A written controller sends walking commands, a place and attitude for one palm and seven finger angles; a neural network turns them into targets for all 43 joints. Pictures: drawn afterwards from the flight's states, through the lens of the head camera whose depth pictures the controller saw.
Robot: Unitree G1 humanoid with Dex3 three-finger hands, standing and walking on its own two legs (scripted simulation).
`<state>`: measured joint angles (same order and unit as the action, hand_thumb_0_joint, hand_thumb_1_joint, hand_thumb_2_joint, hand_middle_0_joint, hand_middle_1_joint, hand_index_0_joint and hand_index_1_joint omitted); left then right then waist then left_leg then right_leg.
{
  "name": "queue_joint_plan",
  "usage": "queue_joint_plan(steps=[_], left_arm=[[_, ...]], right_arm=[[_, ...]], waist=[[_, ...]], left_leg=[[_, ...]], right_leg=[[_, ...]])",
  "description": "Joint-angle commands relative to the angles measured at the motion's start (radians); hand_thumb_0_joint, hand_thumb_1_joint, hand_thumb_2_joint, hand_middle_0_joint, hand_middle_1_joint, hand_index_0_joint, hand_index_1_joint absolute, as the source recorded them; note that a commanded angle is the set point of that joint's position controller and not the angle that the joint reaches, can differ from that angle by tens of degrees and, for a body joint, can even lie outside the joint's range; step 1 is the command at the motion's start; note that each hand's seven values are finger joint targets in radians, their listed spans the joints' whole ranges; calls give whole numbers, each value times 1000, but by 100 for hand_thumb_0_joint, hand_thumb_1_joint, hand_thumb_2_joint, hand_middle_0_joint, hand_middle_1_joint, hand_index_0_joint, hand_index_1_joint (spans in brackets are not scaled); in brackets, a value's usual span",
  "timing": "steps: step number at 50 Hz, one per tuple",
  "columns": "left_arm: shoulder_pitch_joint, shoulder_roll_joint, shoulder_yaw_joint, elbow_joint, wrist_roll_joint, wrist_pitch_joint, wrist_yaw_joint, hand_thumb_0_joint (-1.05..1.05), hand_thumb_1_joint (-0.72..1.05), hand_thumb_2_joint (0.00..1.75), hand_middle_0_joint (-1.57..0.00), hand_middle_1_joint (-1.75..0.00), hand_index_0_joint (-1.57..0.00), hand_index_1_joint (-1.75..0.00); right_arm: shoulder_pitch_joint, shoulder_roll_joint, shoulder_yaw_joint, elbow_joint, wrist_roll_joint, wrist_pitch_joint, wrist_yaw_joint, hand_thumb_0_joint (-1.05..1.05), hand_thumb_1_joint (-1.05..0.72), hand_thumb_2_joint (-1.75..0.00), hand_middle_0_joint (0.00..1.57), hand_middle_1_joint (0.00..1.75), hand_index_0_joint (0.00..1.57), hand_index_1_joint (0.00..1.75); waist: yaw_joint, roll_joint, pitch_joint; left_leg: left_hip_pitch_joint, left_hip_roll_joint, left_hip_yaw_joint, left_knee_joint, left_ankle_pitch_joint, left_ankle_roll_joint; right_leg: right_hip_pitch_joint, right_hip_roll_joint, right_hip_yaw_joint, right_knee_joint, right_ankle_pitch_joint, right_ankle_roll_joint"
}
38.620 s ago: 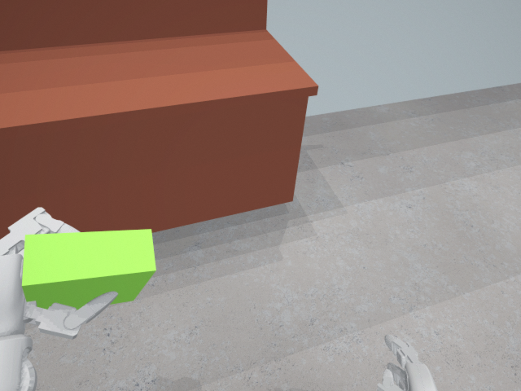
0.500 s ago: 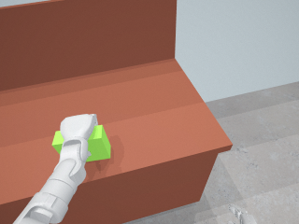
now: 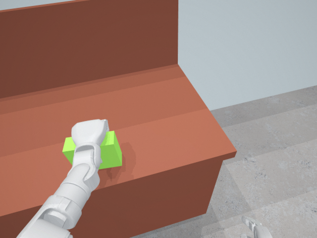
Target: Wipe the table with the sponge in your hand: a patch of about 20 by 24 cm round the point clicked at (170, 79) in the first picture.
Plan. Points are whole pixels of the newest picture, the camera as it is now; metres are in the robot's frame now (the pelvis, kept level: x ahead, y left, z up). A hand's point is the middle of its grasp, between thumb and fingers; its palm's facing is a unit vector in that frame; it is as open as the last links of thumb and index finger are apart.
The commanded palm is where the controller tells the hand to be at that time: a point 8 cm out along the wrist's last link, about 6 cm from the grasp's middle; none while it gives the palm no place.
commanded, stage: wipe forward along the third lane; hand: left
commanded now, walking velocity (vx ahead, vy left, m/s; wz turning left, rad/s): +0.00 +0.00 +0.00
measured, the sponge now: (97, 156) +0.35 +0.23 -0.01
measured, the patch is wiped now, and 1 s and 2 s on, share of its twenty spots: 0.85 0.95 1.00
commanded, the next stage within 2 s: wipe back along the third lane in 1.64 s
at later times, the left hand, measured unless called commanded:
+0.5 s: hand (97, 136) +0.38 +0.23 +0.04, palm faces -0.09 +0.01 -1.00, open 9.3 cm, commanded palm +0.38 +0.23 +0.07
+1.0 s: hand (96, 122) +0.44 +0.25 +0.04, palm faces -0.11 +0.02 -0.99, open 9.3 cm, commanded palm +0.43 +0.25 +0.07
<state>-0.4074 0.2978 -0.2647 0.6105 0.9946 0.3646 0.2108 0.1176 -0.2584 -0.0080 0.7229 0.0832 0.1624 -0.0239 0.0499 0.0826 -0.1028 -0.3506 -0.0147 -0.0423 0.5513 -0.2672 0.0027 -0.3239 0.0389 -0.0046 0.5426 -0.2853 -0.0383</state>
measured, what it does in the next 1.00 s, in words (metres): stands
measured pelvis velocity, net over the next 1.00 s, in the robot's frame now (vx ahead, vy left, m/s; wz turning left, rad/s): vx -0.04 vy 0.00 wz -0.04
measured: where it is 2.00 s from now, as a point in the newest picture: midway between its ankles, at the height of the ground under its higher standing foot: outside the picture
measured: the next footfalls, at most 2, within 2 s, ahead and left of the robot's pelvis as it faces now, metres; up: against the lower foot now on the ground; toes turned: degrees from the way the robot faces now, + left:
none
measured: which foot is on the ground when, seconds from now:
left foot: down 0.00-1.00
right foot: down 0.00-1.00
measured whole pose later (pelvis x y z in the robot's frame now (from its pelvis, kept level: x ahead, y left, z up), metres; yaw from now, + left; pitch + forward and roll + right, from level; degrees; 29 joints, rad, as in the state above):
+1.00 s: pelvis -0.04 +0.00 -0.02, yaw -2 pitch +14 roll -1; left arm -0.92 0.53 -0.05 1.22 1.05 0.18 0.23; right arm 0.30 -0.28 0.00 0.77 0.07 0.08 -0.05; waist -0.11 0.06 -0.12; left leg -0.70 0.02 -0.04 0.71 -0.27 0.00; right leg -0.67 0.08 0.00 0.66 -0.24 -0.04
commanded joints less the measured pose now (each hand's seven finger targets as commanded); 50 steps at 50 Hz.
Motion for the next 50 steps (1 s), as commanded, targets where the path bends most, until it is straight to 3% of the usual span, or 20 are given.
queue_joint_plan(steps=[1,2,4,8,9,13,14,17,19,20,23,24,27,29,32,34,38,40,46,50], left_arm=[[-281,70,51,-106,-36,-10,1,0,10,130,-120,-160,-120,-160],[-306,47,25,-96,-37,-10,-2,0,10,130,-120,-160,-120,-160],[-335,127,90,-52,-22,-7,-1,0,10,130,-120,-160,-120,-160],[-432,92,44,34,0,-26,-4,0,10,130,-120,-160,-120,-160],[-421,163,112,61,11,-33,-2,0,10,130,-120,-160,-120,-160],[-482,143,84,153,33,-75,-1,0,10,130,-120,-160,-120,-160],[-473,180,125,165,35,-85,1,0,10,130,-120,-160,-120,-160],[-489,147,93,209,37,-108,14,0,10,130,-120,-160,-120,-160],[-490,213,154,242,41,-114,24,0,10,130,-120,-160,-120,-160],[-518,183,119,242,38,-119,30,0,10,130,-120,-160,-120,-160],[-547,223,146,286,42,-123,51,0,10,130,-120,-160,-120,-160],[-546,263,182,298,46,-121,53,0,10,130,-120,-160,-120,-160],[-633,266,150,333,51,-123,65,0,10,130,-120,-160,-120,-160],[-642,329,199,363,61,-119,69,0,10,130,-120,-160,-120,-160],[-694,337,179,403,57,-118,70,0,10,130,-120,-160,-120,-160],[-703,405,228,424,64,-123,68,0,10,130,-120,-160,-120,-160],[-773,398,187,460,70,-126,65,0,10,130,-120,-160,-120,-160],[-799,461,220,476,75,-131,62,0,10,130,-120,-160,-120,-160],[-843,478,210,522,87,-145,53,0,10,130,-120,-160,-120,-160],[-816,487,229,543,91,-149,51,0,10,130,-120,-160,-120,-160]], right_arm=[[-129,-110,-34,-143,3,-36,-9,0,-90,-90,20,30,20,30],[-125,-109,-33,-144,4,-38,-12,0,-90,-90,20,30,20,30],[-127,-117,-30,-130,4,-33,-21,0,-90,-90,20,30,20,30],[-83,-117,-31,-111,2,-41,-27,0,-90,-90,20,30,20,30],[-78,-121,-32,-102,-3,-41,-31,0,-90,-90,20,30,20,30],[-33,-126,-35,-92,-7,-44,-37,0,-90,-90,20,30,20,30],[-32,-126,-36,-92,-9,-45,-36,0,-90,-90,20,30,20,30],[-1,-125,-42,-94,-11,-48,-34,0,-90,-90,20,30,20,30],[8,-132,-41,-90,-13,-46,-32,0,-90,-90,20,30,20,30],[20,-129,-42,-91,-13,-47,-31,0,-90,-90,20,30,20,30],[41,-133,-47,-81,-14,-52,-32,0,-90,-90,20,30,20,30],[43,-138,-46,-78,-15,-53,-32,0,-90,-90,20,30,20,30],[68,-140,-44,-69,-12,-60,-33,0,-90,-90,20,30,20,30],[76,-147,-46,-60,-16,-63,-33,0,-90,-90,20,30,20,30],[105,-147,-45,-56,-13,-72,-34,0,-90,-90,20,30,20,30],[114,-155,-46,-52,-16,-74,-34,0,-90,-90,20,30,20,30],[146,-155,-42,-49,-15,-87,-34,0,-90,-90,20,30,20,30],[165,-162,-41,-49,-15,-90,-34,0,-90,-90,20,30,20,30],[206,-166,-39,-45,-16,-105,-31,0,-90,-90,20,30,20,30],[234,-167,-44,-41,-21,-110,-23,0,-90,-90,20,30,20,30]], waist=[[-30,-155,-154],[-42,-159,-134],[-32,-157,-123],[-67,-149,-114],[-47,-153,-135],[-83,-196,-131],[-64,-178,-148],[-85,-184,-162],[-68,-164,-168],[-88,-169,-173],[-98,-182,-167],[-86,-183,-173],[-121,-173,-148],[-109,-150,-160],[-133,-166,-169],[-119,-140,-200],[-150,-124,-200],[-151,-130,-232],[-171,-102,-240],[-161,-85,-293]], left_leg=[[78,-28,27,-51,131,40],[71,-28,30,-54,116,41],[58,-27,21,-64,92,39],[48,-29,27,-50,67,41],[39,-28,22,-52,74,39],[-13,-28,30,-23,44,40],[-21,-24,27,-27,48,37],[-48,-23,37,-2,36,38],[-75,-20,31,-4,30,34],[-75,-21,38,7,26,38],[-112,-19,40,20,-8,40],[-123,-17,34,15,-8,39],[-159,-18,40,23,-72,43],[-170,-14,34,22,-78,42],[-198,-14,43,35,-104,45],[-212,-13,39,38,-101,44],[-236,-10,47,52,-139,46],[-256,-9,43,61,-131,49],[-281,-2,41,77,-133,49],[-270,3,42,94,-78,50]], right_leg=[[59,10,24,-99,238,-22],[46,10,21,-104,220,-19],[28,13,34,-116,176,-23],[-23,12,23,-107,140,-19],[-10,15,35,-106,144,-25],[-47,9,36,-89,134,-13],[-43,11,43,-87,134,-18],[-63,8,35,-73,129,-9],[-68,11,45,-70,117,-15],[-73,8,39,-63,117,-8],[-93,6,47,-69,78,-1],[-89,9,52,-72,76,-6],[-133,4,53,-78,-15,5],[-138,8,58,-77,-30,-1],[-143,3,62,-79,-64,10],[-134,6,69,-73,-61,5],[-166,4,72,-73,-109,13],[-148,6,77,-64,-93,14],[-178,12,71,-47,-70,13],[-167,18,61,-23,8,10]])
